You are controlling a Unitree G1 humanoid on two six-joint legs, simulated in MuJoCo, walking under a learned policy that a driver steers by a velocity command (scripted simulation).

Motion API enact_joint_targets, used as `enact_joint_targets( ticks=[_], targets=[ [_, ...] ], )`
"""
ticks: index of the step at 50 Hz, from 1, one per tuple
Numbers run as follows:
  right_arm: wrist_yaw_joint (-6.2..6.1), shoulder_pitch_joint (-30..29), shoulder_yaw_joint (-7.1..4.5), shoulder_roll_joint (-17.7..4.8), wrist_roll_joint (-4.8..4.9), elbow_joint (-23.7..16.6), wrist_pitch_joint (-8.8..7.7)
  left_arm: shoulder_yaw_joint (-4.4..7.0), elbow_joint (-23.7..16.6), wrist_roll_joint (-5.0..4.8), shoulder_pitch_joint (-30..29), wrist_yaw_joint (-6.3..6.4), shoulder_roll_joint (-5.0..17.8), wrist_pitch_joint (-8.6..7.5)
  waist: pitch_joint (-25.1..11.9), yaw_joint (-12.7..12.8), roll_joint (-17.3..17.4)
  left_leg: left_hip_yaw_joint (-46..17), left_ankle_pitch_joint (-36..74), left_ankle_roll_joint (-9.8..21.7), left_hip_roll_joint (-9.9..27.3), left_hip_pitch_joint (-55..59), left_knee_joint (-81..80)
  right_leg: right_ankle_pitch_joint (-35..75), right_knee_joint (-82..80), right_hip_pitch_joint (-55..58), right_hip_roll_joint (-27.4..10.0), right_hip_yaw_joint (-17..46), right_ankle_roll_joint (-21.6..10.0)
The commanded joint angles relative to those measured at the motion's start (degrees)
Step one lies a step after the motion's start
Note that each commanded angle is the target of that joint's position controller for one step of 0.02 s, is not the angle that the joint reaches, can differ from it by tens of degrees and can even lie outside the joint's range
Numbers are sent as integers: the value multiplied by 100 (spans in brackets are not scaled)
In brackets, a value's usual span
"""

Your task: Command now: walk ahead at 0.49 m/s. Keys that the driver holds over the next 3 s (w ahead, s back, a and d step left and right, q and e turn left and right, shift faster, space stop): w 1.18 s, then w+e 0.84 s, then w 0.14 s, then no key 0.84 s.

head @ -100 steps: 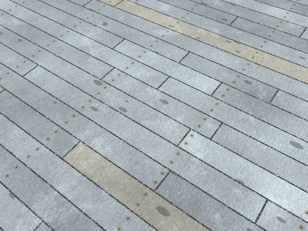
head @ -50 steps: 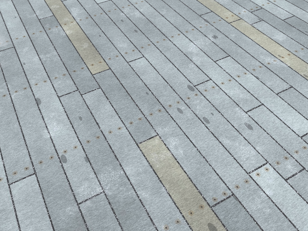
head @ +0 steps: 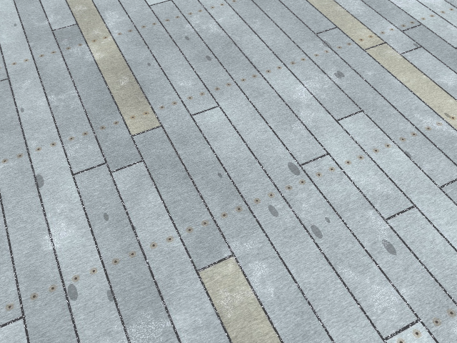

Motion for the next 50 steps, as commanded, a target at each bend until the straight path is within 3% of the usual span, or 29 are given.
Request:
enact_joint_targets(
  ticks=[1, 3, 5, 6, 7, 8, 9, 10, 11, 12, 13, 17, 18, 19, 25, 29, 31, 32, 33, 34, 35, 36, 37, 38, 39, 41, 44, 46, 50],
  targets=[
    [-34, -644, -9, -282, 35, -523, -73, 154, -124, 5, 97, 52, 895, -72, 357, -105, -605, 182, 271, 173, -218, 487, -586, 3493, -172, -465, -1592, 549, -618],
    [-99, -341, -70, -419, 26, -467, -101, 159, -86, 21, -15, 85, 956, -55, 156, -304, -615, 219, -84, 376, -405, 945, -748, 4789, 374, -102, -1659, 445, -523],
    [-197, 914, -190, -623, 8, -69, -164, 174, -57, 52, -96, 100, 1037, 9, -544, -822, -594, 325, -368, 617, -731, 2292, -1109, 5775, 1968, -11, -1512, 259, -369],
    [-261, 1801, -284, -841, -83, 178, -212, 151, -91, 25, -89, 94, 998, 27, -1010, -1163, -486, -86, -398, 805, -318, 3622, -1244, 4775, 3236, -820, -1333, 152, -292],
    [-327, 2520, -425, -1413, -236, 240, -226, 34, -286, -84, 275, 53, 510, 29, -1812, -1105, 451, -2215, -1191, 1253, 1354, 5189, -1335, 1983, 5306, -2403, -785, -144, -125],
    [-262, 2391, -460, -1447, -67, 263, -145, 94, -203, -145, 651, 42, 546, 46, -2276, -894, 1048, -4535, -1447, 1881, 2170, 5622, -2246, -1451, 6759, -3683, 81, 252, -71],
    [-229, 1710, -407, -1136, 104, 174, -123, 199, -305, -18, 38, 79, 948, 71, -1277, -700, 239, -3746, -1886, 1640, 1807, 4806, -2400, -912, 6881, -4144, -408, 607, -172],
    [-211, 1251, -304, -753, 130, 97, -161, 190, -428, 1, -401, 43, 867, 25, -602, -594, 51, -2947, -1603, 1489, 1572, 3909, -2626, -424, 6563, -4120, -625, 570, -187],
    [-208, 1073, -244, -535, 87, 127, -211, 180, -430, 5, -528, 23, 738, 27, -258, -408, -96, -2395, -1083, 1291, 1296, 3281, -2828, -192, 6195, -3865, -818, 546, -181],
    [-225, 1086, -187, -391, 90, 220, -258, 190, -436, 105, -595, -6, 684, 100, -72, -250, -150, -1942, -555, 1064, 985, 2835, -2926, -86, 5901, -3580, -940, 542, -145],
    [-244, 1142, -182, -412, 93, 296, -296, 154, -384, 146, -354, -55, 520, 181, -173, -113, 91, -1735, -365, 1089, 980, 2622, -3013, -73, 5729, -3313, -968, 497, -66],
    [-244, 1566, -179, -443, 132, 519, -416, 178, -524, 155, -928, -140, 494, 337, 27, -87, -69, -1067, 104, 984, 606, 2644, -3307, 461, 5247, -3806, -1079, 229, 118],
    [-241, 1690, -206, -627, 135, 548, -424, 155, -665, 163, -1140, -153, 451, 348, 89, -114, 162, -1090, 176, 1089, 760, 2600, -3395, 650, 4904, -3943, -1172, 216, 183],
    [-238, 1885, -169, -463, 151, 622, -416, 166, -750, 160, -1502, -148, 536, 342, 276, -222, 13, -949, 703, 995, 638, 2746, -3390, 841, 4750, -4205, -1188, 131, 216],
    [-280, 2433, -143, -558, 108, 802, -384, 56, -1158, 67, -2661, -157, 365, 283, 240, -539, 127, -593, 1346, 910, 584, 3400, -3270, 1640, 2973, -4082, -945, -189, 257],
    [-356, 2690, -140, -579, 45, 950, -330, 86, -1356, 74, -3041, -130, 504, 233, 316, -598, 143, -637, 2096, 916, 869, 4245, -2927, 1229, 2470, -4169, -780, -227, 25],
    [-391, 2492, -162, -665, 21, 944, -316, 128, -1295, 70, -2695, -98, 572, 180, 159, -351, 214, -506, 3301, 800, 906, 4362, -2392, 768, 2195, -3537, -557, -304, -170],
    [-396, 2409, -179, -722, 13, 941, -305, 184, -1134, 74, -2176, -56, 667, 150, -120, -125, 253, -442, 4011, 722, 861, 4334, -1786, 590, 2059, -2860, -362, -366, -282],
    [-381, 2292, -177, -727, 40, 922, -281, 257, -810, 106, -1238, -4, 768, 101, -598, 281, 108, -252, 4059, 608, 657, 4073, -753, 829, 1673, -1744, -217, -451, -426],
    [-364, 2253, -125, -596, 99, 785, -291, 376, -547, 242, -202, 67, 1120, 51, -1232, 636, -173, -113, 2564, 502, 425, 2948, 717, 584, 1624, -173, -1033, 412, -698],
    [-284, 2963, -1, 46, 338, 661, -291, 555, -476, 329, 299, 80, 1769, 70, -2073, 400, -1541, 208, -1306, 194, -637, 740, 3089, 37, 1225, 1621, -2831, 3286, -1557],
    [-309, 2655, -167, -555, 170, 737, -289, 508, -499, 94, -82, 22, 1467, 153, -1928, 346, -805, -639, -2520, 304, -684, 148, 3687, -124, 644, 1235, -2774, 4039, -1528],
    [-298, 2154, -209, -581, 140, 556, -297, 429, -596, 17, -787, 9, 1211, 154, -928, 54, -600, -702, -2011, 347, -340, -123, 3640, -133, 553, 340, -2572, 2995, -1330],
    [-276, 1892, -186, -477, 132, 498, -324, 337, -635, 31, -1118, -18, 839, 110, -490, -61, -319, -679, -1613, 347, -131, 16, 3312, 326, 328, -393, -2332, 2387, -1168],
    [-268, 1788, -199, -383, 77, 509, -284, 275, -571, 45, -1158, -18, 648, 52, -175, -204, -296, -671, -1447, 335, 9, 255, 2994, 1057, 252, -884, -2032, 1841, -924],
    [-190, 2026, -159, -159, -40, 562, -120, 224, -421, 16, -1101, 11, 528, -15, -195, -448, -573, -575, -1300, 204, 116, 765, 2620, 1198, -3, -1444, -1798, 1369, -807],
    [-127, 1633, -165, -121, -51, 422, -9, 253, -233, -13, -723, 18, 691, -115, -65, -495, -519, -394, -937, 59, 197, 401, 2241, 1693, -180, -1397, -1633, 957, -811],
    [-109, 1133, -155, -150, -47, 240, 22, 252, -172, -17, -510, 22, 757, -110, 102, -398, -539, -315, -521, -45, 319, 40, 1793, 1736, -331, -1359, -1620, 842, -828],
    [-95, 188, -105, -120, 22, -69, -15, 191, -48, -18, -123, 33, 630, -86, 249, -168, -500, -71, 136, -138, 229, -140, 578, 2270, -339, -1005, -1404, 497, -693]
  ],
)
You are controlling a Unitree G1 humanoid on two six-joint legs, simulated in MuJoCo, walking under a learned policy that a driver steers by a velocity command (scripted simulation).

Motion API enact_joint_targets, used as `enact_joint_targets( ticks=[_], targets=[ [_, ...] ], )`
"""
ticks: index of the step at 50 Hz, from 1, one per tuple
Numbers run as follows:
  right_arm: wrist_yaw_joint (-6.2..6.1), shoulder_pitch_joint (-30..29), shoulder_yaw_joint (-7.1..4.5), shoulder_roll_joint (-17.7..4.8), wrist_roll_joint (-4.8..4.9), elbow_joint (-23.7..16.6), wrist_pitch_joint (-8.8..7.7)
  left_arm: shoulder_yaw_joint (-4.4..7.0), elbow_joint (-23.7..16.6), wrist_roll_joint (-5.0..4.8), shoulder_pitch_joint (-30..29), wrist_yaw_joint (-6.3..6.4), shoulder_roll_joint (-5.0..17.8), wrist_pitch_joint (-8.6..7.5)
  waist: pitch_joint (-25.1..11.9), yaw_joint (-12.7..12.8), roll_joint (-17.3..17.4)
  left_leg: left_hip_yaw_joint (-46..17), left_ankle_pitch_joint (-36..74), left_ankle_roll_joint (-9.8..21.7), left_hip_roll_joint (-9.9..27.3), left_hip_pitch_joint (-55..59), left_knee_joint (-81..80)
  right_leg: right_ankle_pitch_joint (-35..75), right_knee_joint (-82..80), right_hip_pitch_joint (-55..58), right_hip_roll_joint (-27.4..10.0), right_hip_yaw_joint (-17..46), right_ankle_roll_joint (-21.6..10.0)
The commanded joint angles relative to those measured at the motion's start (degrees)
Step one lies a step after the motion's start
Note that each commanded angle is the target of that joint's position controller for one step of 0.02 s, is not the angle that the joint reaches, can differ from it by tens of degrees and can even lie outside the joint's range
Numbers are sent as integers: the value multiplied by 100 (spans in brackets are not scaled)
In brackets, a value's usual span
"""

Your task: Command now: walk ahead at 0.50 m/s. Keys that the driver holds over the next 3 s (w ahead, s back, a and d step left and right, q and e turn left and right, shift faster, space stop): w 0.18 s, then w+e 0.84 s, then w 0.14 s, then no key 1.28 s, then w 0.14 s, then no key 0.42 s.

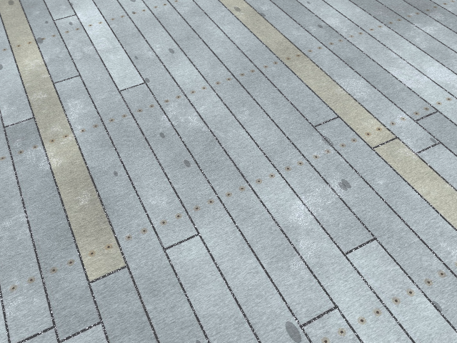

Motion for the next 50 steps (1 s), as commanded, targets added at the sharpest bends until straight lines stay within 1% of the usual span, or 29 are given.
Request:
enact_joint_targets(
  ticks=[1, 5, 8, 10, 11, 12, 13, 14, 15, 16, 17, 18, 19, 22, 24, 28, 31, 33, 36, 38, 39, 40, 41, 42, 43, 44, 46, 48, 50],
  targets=[
    [20, -580, 30, -137, 44, -428, -57, 79, -187, -5, 213, 28, 659, -81, 335, 20, -555, 291, 535, -48, -135, -82, -808, 1966, -618, -179, -1423, 798, -501],
    [-4, -1144, 57, -166, 52, -642, -88, 68, -22, 48, 594, 77, 679, -50, 404, 198, -599, 429, 493, 99, -312, -102, -1460, 2406, -439, 503, -1617, 773, -558],
    [-20, -1157, 30, -240, 52, -735, -154, 92, 49, 99, 559, 138, 757, -12, 403, 75, -620, 434, -28, 330, -438, 89, -1796, 3277, -36, 975, -1817, 752, -546],
    [-84, -455, -49, -363, 48, -543, -219, 110, 46, 106, 391, 152, 832, 4, 48, -260, -683, 535, -420, 539, -769, 1199, -2075, 4758, 872, 907, -1756, 672, -408],
    [-139, 472, -126, -479, 22, -243, -277, 103, 26, 75, 257, 131, 841, 24, -419, -675, -529, 576, -164, 672, -887, 2332, -2460, 4822, 1866, 617, -1557, 550, -306],
    [-213, 1525, -246, -838, -116, 2, -339, 55, -129, 0, 148, 105, 731, 10, -1074, -1057, -234, -285, -326, 927, -60, 3944, -2533, 3362, 3297, -520, -1314, 448, -207],
    [-227, 2008, -404, -1451, -238, 30, -326, -80, -268, -255, 813, 52, 82, 22, -1916, -821, 1008, -2952, -848, 1626, 1797, 5715, -2917, -536, 5555, -2681, -327, 32, 78],
    [-179, 1637, -384, -1232, -11, -39, -232, 107, -160, -107, 624, 102, 713, 65, -1833, -775, 403, -3620, -1115, 1661, 1885, 5207, -3437, -1709, 6268, -3145, -258, 745, -10],
    [-162, 970, -279, -880, 64, -135, -225, 157, -306, -51, 134, 96, 753, 79, -884, -509, 133, -2643, -1268, 1442, 1638, 4327, -3594, -1233, 6240, -3336, -603, 881, -55],
    [-121, 747, -168, -477, 52, -141, -298, 154, -353, -4, -180, 80, 636, 64, -220, -423, -158, -1872, -282, 1121, 1318, 3477, -3766, -853, 5896, -3158, -811, 962, -77],
    [-156, 569, -144, -373, 55, -116, -325, 144, -321, 10, -109, 51, 439, 123, -172, -229, 62, -1400, -513, 970, 1140, 3183, -3952, -669, 5662, -3012, -919, 875, -39],
    [-194, 525, -95, -207, 85, -78, -354, 150, -311, 97, -69, 2, 414, 217, -21, -99, 108, -990, -459, 797, 914, 2764, -4154, -548, 5493, -2792, -1026, 851, 14],
    [-211, 601, -86, -220, 78, -40, -405, 163, -330, 123, -63, -47, 347, 297, -21, -49, 227, -792, -225, 788, 892, 2613, -4196, -484, 5458, -2664, -1010, 811, 48],
    [-233, 939, -129, -380, 117, 79, -526, 169, -523, 122, -477, -121, 229, 429, 94, 17, 89, -171, 347, 749, 822, 2699, -4329, -61, 5250, -3122, -1099, 709, 141],
    [-245, 1136, -127, -387, 95, 123, -541, 172, -695, 116, -899, -162, 257, 467, 208, -38, 101, 158, 603, 700, 753, 2806, -4377, 360, 4977, -3501, -1154, 650, 186],
    [-267, 1357, -95, -352, 94, 184, -533, 105, -1049, 94, -1776, -236, 198, 434, 390, -185, 101, 780, 1125, 617, 575, 2989, -4349, 1051, 3622, -3576, -1057, 332, 245],
    [-311, 1596, -128, -523, 81, 248, -511, 43, -1293, 117, -2285, -277, 161, 431, 409, -305, 173, 1026, 1548, 641, 760, 3382, -4263, 1137, 2840, -3385, -973, 23, 135],
    [-342, 1834, -134, -539, 78, 328, -457, 58, -1418, 141, -2519, -295, 241, 414, 440, -388, 94, 1188, 2167, 592, 844, 3851, -4032, 872, 2559, -3399, -835, -193, -10],
    [-398, 1780, -181, -716, 46, 330, -351, 118, -1423, 163, -2268, -275, 361, 422, 195, -171, 317, 1456, 4371, 525, 936, 4300, -3129, 84, 2370, -2830, -417, -457, -339],
    [-393, 1672, -237, -903, 34, 263, -239, 237, -1190, 159, -1378, -225, 569, 391, -338, 199, 392, 1532, 5119, 505, 939, 4312, -1628, -409, 2133, -1866, -1, -532, -618],
    [-358, 1560, -248, -951, 64, 178, -197, 345, -946, 204, -552, -167, 762, 336, -772, 600, 179, 1620, 4296, 354, 864, 3725, -318, -192, 1577, -700, 66, -319, -808],
    [-306, 1570, -181, -664, 168, -93, -212, 544, -865, 295, 68, -74, 1395, 329, -1373, 790, -575, 1644, 1941, 104, 525, 1968, 1627, -949, 1329, 951, -1192, 1475, -1304],
    [-189, 1456, -145, -389, 186, -543, -280, 636, -999, 190, -236, -58, 1868, 375, -1636, 367, -1559, 850, -2671, -188, -818, -174, 3417, -316, 534, 1966, -2536, 4605, -2115],
    [-180, 621, -210, -738, 122, -675, -331, 579, -972, 80, -213, -33, 1688, 431, -1162, 527, -309, -101, -2078, -108, -474, -843, 3429, 257, 362, 1814, -2320, 4041, -1819],
    [-162, 527, -164, -611, 174, -770, -414, 526, -924, 39, -454, 9, 1517, 412, -600, 314, -203, -101, -1518, -67, -256, -841, 2974, 1046, 362, 1178, -2188, 3258, -1586],
    [-182, 638, -168, -584, 138, -659, -420, 460, -944, 35, -734, 19, 1257, 371, -293, 27, 162, -121, -1290, -52, -77, -480, 2423, 1838, 353, 592, -1812, 2654, -1246],
    [-184, 895, -154, -511, -69, -614, -213, 372, -993, -56, -996, 57, 994, 266, -313, -303, -129, -184, -1171, -206, 65, 206, 1904, 2552, 304, -91, -1360, 2035, -1036],
    [-119, 859, -149, -462, -98, -682, -47, 351, -994, -111, -873, 65, 1017, 167, -368, -365, -244, -132, -1156, -372, 73, 337, 1599, 2563, 178, -340, -1186, 1920, -1042],
    [-88, 580, -130, -426, -88, -807, 29, 380, -971, -89, -587, 57, 1166, 138, -301, -287, -367, -38, -933, -486, 52, 176, 1225, 2489, 96, -488, -1118, 1898, -1019]
  ],
)
Over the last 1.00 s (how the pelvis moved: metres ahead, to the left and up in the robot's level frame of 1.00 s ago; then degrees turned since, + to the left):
0.56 -0.02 0.01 0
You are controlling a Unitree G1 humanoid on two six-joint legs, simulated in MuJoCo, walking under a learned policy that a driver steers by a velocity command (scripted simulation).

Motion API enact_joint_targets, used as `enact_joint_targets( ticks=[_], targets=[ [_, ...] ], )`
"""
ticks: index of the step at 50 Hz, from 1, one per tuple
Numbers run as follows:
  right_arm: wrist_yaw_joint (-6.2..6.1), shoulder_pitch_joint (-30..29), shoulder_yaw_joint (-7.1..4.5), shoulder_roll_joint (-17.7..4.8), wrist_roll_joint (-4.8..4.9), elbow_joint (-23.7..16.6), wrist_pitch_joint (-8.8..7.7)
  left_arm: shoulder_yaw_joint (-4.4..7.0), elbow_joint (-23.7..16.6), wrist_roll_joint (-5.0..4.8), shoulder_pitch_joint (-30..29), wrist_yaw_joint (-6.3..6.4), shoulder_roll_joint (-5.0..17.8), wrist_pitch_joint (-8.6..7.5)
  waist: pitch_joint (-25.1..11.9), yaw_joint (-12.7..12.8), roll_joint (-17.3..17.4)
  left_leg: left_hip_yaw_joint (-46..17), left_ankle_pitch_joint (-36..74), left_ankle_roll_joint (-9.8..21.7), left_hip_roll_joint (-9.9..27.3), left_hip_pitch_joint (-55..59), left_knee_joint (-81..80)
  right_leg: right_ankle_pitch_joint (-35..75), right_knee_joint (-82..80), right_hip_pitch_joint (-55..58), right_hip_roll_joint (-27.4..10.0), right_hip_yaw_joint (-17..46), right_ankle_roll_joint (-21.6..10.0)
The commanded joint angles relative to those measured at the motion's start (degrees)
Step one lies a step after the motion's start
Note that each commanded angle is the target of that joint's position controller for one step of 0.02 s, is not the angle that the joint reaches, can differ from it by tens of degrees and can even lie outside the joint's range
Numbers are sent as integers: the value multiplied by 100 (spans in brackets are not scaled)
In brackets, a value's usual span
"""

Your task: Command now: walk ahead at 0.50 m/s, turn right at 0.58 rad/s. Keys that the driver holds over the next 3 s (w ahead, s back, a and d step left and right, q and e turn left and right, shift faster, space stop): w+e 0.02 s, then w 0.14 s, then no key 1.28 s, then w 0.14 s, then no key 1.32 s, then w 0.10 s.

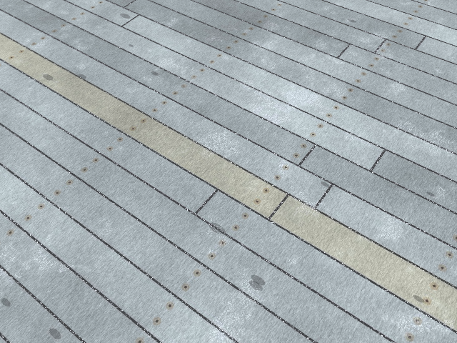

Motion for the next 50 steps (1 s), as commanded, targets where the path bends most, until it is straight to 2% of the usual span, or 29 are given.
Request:
enact_joint_targets(
  ticks=[1, 3, 4, 5, 8, 11, 13, 14, 15, 16, 17, 18, 19, 20, 21, 22, 23, 25, 27, 29, 32, 35, 36, 37, 38, 39, 42, 45, 50],
  targets=[
    [39, 321, -70, -370, -38, -215, 135, 156, -331, -14, 300, 23, 814, -143, -423, -106, -324, 248, 383, -181, -62, -471, -437, 2114, -835, 466, -1393, 1463, -743],
    [49, -112, -64, -419, -20, -350, 146, 129, -320, 4, 547, 8, 768, -140, -284, 62, -428, 263, 778, -178, -51, -830, -914, 1913, -975, 652, -1438, 1545, -669],
    [55, -299, -69, -460, -24, -382, 146, 96, -280, -8, 724, 7, 670, -144, -225, 155, -383, 290, 940, -135, -81, -975, -1070, 2077, -985, 824, -1400, 1498, -557],
    [64, -451, -40, -399, -9, -477, 136, 97, -287, 4, 776, 6, 739, -151, -231, 187, -558, 262, 1120, -117, -76, -1011, -1420, 2004, -995, 912, -1481, 1556, -559],
    [106, -886, 1, -409, 13, -598, 90, 49, -222, 36, 1007, 23, 670, -173, -154, 354, -468, 315, 1504, 0, -191, -1076, -2075, 2186, -983, 1334, -1517, 1478, -480],
    [116, -1130, 69, -317, 57, -709, -5, -6, -141, 77, 1107, 86, 640, -149, -20, 409, -476, 524, 1630, 161, -487, -626, -2798, 3673, -571, 1402, -1475, 1169, -324],
    [86, -865, 71, -356, 73, -643, -79, -32, -112, 99, 1029, 114, 663, -147, -112, 285, -617, 549, 1591, 350, -703, 111, -3163, 4334, -261, 1299, -1481, 1133, -133],
    [51, -473, 28, -481, 65, -518, -112, -28, -123, 102, 899, 133, 720, -162, -226, 103, -668, 509, 1471, 457, -819, 592, -3299, 4727, 26, 1281, -1488, 1179, -21],
    [4, 82, -28, -621, 59, -321, -154, -13, -132, 91, 767, 151, 801, -179, -414, -128, -667, 497, 1439, 560, -957, 1114, -3530, 5093, 513, 1347, -1435, 1213, 69],
    [-43, 748, -54, -662, 52, -104, -235, 3, -135, 38, 594, 140, 881, -191, -657, -504, -469, 512, 2191, 647, -919, 1866, -4171, 4865, 1350, 1283, -1205, 1057, 179],
    [-109, 1417, -106, -951, -15, 49, -315, -49, -264, -22, 675, 126, 707, -236, -1235, -641, -60, -206, 4116, 809, -30, 3228, -3912, 3104, 2520, 465, -898, 981, 295],
    [-71, 1587, -192, -1387, -33, 20, -284, -141, -133, -229, 1820, 163, 85, -188, -2149, -188, 1355, -2054, 7385, 1861, 1814, 4722, -3396, -2085, 4592, -800, 47, 560, 507],
    [-4, 1565, -166, -1151, 221, 17, -174, -65, 65, -102, 1974, 214, 533, -102, -2525, -200, 850, -2749, 7089, 2151, 1851, 4421, -3822, -2441, 5219, -1079, 94, 804, 513],
    [3, 967, -62, -760, 284, -78, -148, -40, 74, 32, 1465, 200, 594, -35, -1712, -79, 227, -2088, 5938, 2002, 1515, 3569, -4130, -1991, 5287, -1186, -175, 932, 579],
    [-16, 493, 55, -403, 257, -135, -134, -71, -21, 108, 1003, 159, 499, -3, -1117, -16, 60, -1544, 5185, 1760, 1157, 2913, -4392, -1750, 4921, -1269, -371, 849, 621],
    [-47, 315, 149, -205, 241, -96, -107, -84, -97, 135, 606, 86, 436, 90, -769, 36, -15, -1079, 4216, 1404, 747, 2228, -4840, -1575, 4409, -994, -557, 764, 633],
    [-88, 291, 172, -249, 218, -22, -118, -104, -52, 166, 822, 43, 310, 186, -630, 174, 506, -847, 4390, 1426, 693, 1832, -4897, -1453, 4078, -635, -611, 731, 694],
    [-89, 395, 193, -281, 186, 132, -164, -161, 133, 175, 982, 55, 144, 303, -693, 251, 556, -412, 4767, 1399, 474, 1555, -4860, -1376, 3618, -192, -566, 572, 791],
    [-97, 407, 181, -431, 135, 197, -164, -201, 198, 145, 876, 95, 106, 347, -835, 269, 503, -286, 4307, 1346, 381, 1629, -4874, -1402, 2869, -115, -593, 364, 855],
    [-99, 514, 158, -550, 127, 276, -88, -235, 218, 147, 586, 127, 112, 421, -904, 152, 576, -385, 2934, 1324, 369, 1605, -4998, -1348, 2286, -11, -677, 236, 847],
    [-104, 517, 121, -640, 128, 337, 95, -260, 238, 127, 208, 129, 165, 490, -617, 20, 677, -711, 59, 1230, 328, 1208, -5404, -1082, 1689, 111, -713, 110, 783],
    [-133, 456, 140, -554, 188, 400, 232, -318, 423, 154, 294, 151, 58, 407, -241, 137, 398, -831, -1106, 926, 253, 648, -5438, -491, 543, 678, -735, 63, 617],
    [-135, 583, 151, -494, 185, 461, 243, -338, 441, 184, 290, 173, 107, 350, -123, 126, 189, -838, -1237, 703, 195, 535, -5404, -298, 68, 789, -950, 391, 534],
    [-119, 676, 158, -416, 195, 467, 244, -340, 448, 232, 336, 205, 270, 273, -76, 27, -109, -711, -918, 517, 14, 573, -5098, -498, -346, 724, -1432, 986, 411],
    [-95, 964, 206, -138, 242, 548, 259, -304, 509, 121, -24, 204, 463, 232, 195, -306, -910, -74, -115, 415, -535, 1321, -4863, -1116, -589, -398, -1615, 1310, 241],
    [-97, 873, 185, -269, 231, 654, 274, -396, 520, 64, -89, 182, 115, 182, 122, -271, -724, -109, 348, 385, -498, 2083, -4657, -1618, -886, -997, -1588, 1334, 334],
    [-89, 988, 159, -351, 169, 856, 238, -386, 600, 30, -159, 203, 190, 109, 44, -319, -520, -247, 628, 468, -343, 2260, -4656, -991, -763, -730, -1288, 940, 538],
    [-117, 952, 194, -263, 188, 987, 202, -400, 757, 43, 115, 207, 70, 119, 17, -192, -246, -283, 569, 465, -303, 1937, -4777, -557, -572, -265, -1253, 829, 477],
    [-158, 969, 229, -183, 190, 1189, 199, -414, 893, 46, 230, 217, 41, 122, -33, -138, -116, -266, 735, 440, -297, 1962, -4780, -299, -501, -104, -1254, 771, 438]
  ],
)
Over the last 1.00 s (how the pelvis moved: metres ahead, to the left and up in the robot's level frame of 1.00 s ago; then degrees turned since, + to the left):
0.51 -0.05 -0.01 -25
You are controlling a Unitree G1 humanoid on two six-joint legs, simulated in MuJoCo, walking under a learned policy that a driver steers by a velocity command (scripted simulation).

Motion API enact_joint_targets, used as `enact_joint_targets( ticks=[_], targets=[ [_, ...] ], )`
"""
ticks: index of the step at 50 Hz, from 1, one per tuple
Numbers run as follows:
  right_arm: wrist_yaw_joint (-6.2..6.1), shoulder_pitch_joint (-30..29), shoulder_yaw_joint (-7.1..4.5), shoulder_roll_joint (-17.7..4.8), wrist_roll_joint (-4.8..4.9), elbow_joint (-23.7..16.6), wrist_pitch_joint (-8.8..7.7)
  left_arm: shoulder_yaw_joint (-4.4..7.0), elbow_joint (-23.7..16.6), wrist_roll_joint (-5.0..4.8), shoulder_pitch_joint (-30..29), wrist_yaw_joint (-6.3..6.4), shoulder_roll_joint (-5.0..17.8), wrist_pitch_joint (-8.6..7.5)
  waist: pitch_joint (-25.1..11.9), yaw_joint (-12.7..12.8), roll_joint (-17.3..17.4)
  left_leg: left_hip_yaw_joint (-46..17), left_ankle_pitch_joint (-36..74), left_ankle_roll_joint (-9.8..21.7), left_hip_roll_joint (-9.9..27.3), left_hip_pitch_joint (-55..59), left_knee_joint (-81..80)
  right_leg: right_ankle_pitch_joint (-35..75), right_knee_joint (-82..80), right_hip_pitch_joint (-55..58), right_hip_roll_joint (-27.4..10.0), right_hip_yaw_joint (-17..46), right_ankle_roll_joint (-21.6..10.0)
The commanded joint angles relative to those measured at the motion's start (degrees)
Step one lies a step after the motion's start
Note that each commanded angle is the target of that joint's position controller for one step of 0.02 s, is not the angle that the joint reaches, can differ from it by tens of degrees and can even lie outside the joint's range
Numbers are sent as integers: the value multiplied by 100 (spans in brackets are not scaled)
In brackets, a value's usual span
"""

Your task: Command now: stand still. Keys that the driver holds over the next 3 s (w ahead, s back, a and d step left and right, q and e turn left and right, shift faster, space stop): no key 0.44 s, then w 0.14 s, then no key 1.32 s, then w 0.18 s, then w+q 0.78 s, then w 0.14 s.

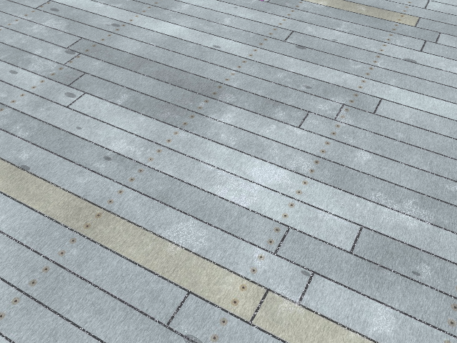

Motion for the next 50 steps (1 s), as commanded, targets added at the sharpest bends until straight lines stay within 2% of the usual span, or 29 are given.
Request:
enact_joint_targets(
  ticks=[1, 22, 23, 25, 26, 28, 29, 30, 31, 32, 33, 34, 35, 36, 37, 38, 39, 40, 42, 45, 47, 49, 50],
  targets=[
    [-37, 188, -58, -425, 0, -31, -45, 73, -27, -4, 287, 22, 516, -37, 281, 31, -40, -729, -265, 13, 585, 254, -394, 90, -576, -532, -646, 641, -245],
    [-133, 389, -10, -197, 3, 495, -9, -10, 286, -3, 540, 79, 254, -33, 358, 23, -81, -690, 229, 26, 620, 389, -212, 607, -505, -340, -638, 530, -241],
    [-130, 420, -6, -169, -1, 521, -2, -14, 313, 6, 621, 77, 234, -31, 249, 39, -87, -659, -193, 32, 560, 428, -221, 142, -572, -305, -597, 523, -262],
    [-109, 363, -61, -252, -18, 478, 34, 74, 313, 23, 725, 69, 413, 4, 394, 81, -242, -454, -1500, 115, 273, 155, 118, -1395, -596, -462, -497, 607, -437],
    [-83, 305, -86, -262, -46, 424, 49, 124, 280, 29, 766, 56, 512, 32, 594, 127, -411, -341, -2158, 162, 130, -200, 370, -2284, -708, -593, -583, 843, -585],
    [-8, -38, -80, -121, -106, 213, 24, 215, 302, 14, 1162, 36, 647, 47, 1061, 342, -753, -2, -2254, 141, -97, -1162, 1228, -3474, -1292, -515, -1188, 1744, -954],
    [38, -133, -60, 12, -163, 102, -17, 282, 305, 17, 1205, 42, 792, 43, 1186, 352, -919, 175, -1861, 130, -14, -1485, 1693, -3579, -1523, -359, -1620, 2157, -1171],
    [40, -167, -57, 35, -193, 44, -68, 295, 281, 38, 1097, 45, 742, 20, 1310, 328, -902, 73, -1555, 142, 204, -1449, 1978, -3123, -1515, -614, -1853, 2378, -1292],
    [32, -114, -73, 3, -150, 25, -131, 272, 220, 59, 915, 48, 628, -20, 1288, 197, -682, 7, -1521, 152, 263, -1369, 1937, -2214, -1362, -590, -1749, 2122, -1219],
    [22, 56, -77, 31, -111, 45, -194, 260, 172, 77, 741, 43, 595, -62, 1167, 55, -567, 45, -1508, 173, 233, -1070, 1541, -1233, -1050, -554, -1566, 1726, -1084],
    [3, 371, -74, 108, -63, 139, -248, 238, 151, 71, 594, 36, 534, -96, 1031, -128, -562, 180, -1227, 187, 117, -418, 951, -133, -634, -690, -1325, 1297, -906],
    [-34, 733, -99, 96, -27, 291, -284, 209, 163, 64, 591, 31, 428, -128, 834, -239, -406, 169, -700, 168, 22, 296, 461, 559, -217, -843, -1089, 967, -698],
    [-81, 1056, -151, -97, -59, 374, -327, 176, 156, 67, 646, 23, 305, -167, 637, -273, -92, -389, -74, 170, 400, 946, 130, 722, 346, -1087, -797, 591, -440],
    [-110, 1277, -262, -631, -35, 371, -341, 93, 67, 15, 821, 15, 2, -184, 428, -172, 765, -1496, 799, 467, 1196, 1427, -191, -258, 1177, -1631, -119, -27, -197],
    [-109, 1631, -218, -549, -20, 478, -292, 102, 150, -11, 1014, 38, 59, -118, 84, -311, 1158, -2273, 1809, 1016, 1962, 1480, -342, -1530, 1881, -1499, -45, -272, -79],
    [-114, 1504, -116, -242, -73, 468, -287, 135, 109, -2, 768, 58, 175, -63, 242, -220, 804, -2309, 2348, 1161, 2043, 1340, -353, -2006, 2378, -1609, -109, -130, -77],
    [-132, 1260, -78, -201, -94, 397, -295, 111, 90, 33, 622, 54, 63, -32, 322, -142, 485, -2009, 2599, 1134, 1934, 1169, -342, -2001, 2604, -1604, -178, -27, -52],
    [-173, 1016, -50, -223, -112, 309, -299, 90, 92, 37, 555, 34, -24, -19, 278, -22, 342, -1714, 2742, 1019, 1785, 1093, -375, -1784, 2586, -1524, -275, 24, -33],
    [-232, 740, 37, -141, -96, 253, -309, 71, 117, 10, 597, 9, -68, 7, 183, 182, 381, -1155, 3367, 806, 1510, 951, -346, -1376, 2107, -1150, -355, -1, 33],
    [-241, 680, 100, -107, -65, 283, -272, 50, 189, -80, 629, 57, -42, 77, 9, 229, 515, -692, 3643, 621, 1190, 919, -105, -741, 1156, -574, -222, -204, 85],
    [-233, 618, 95, -149, 19, 318, -217, 3, 245, -71, 686, 81, -97, 100, -6, 348, 437, -567, 2780, 423, 1063, 521, -33, 621, 244, 104, -307, -182, 68],
    [-194, 686, 49, -176, 40, 296, -187, 33, 147, 53, 500, 72, 242, 77, 128, 193, 249, -590, 408, 171, 772, -130, -279, 1505, 31, 604, -771, 320, 10],
    [-175, 939, 61, 72, 37, 357, -150, 72, 198, 17, 334, 60, 376, 91, 519, -7, -326, -473, -158, 130, 520, -84, -513, 1609, 225, 175, -811, 358, -115]
  ],
)
Over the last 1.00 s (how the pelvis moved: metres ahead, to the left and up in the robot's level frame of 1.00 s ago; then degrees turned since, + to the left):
0.26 0.03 0.00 -6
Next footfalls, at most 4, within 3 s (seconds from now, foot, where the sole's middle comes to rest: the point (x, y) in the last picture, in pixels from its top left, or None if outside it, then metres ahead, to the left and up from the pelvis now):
0.96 right None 0.15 -0.10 -0.78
2.24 right None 0.26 -0.13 -0.78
2.72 left None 0.54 0.08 -0.78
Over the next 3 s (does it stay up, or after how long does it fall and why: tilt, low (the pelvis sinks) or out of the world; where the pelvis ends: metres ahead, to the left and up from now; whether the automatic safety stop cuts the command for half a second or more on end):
stays up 0.54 0.05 0.00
